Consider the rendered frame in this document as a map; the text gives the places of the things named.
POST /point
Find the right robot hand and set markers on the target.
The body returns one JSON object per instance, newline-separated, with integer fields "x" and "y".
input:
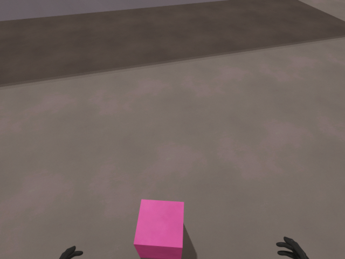
{"x": 297, "y": 252}

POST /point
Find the left robot hand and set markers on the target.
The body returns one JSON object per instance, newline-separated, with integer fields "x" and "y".
{"x": 70, "y": 253}

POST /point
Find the carton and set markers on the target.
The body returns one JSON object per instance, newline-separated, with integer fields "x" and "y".
{"x": 159, "y": 231}

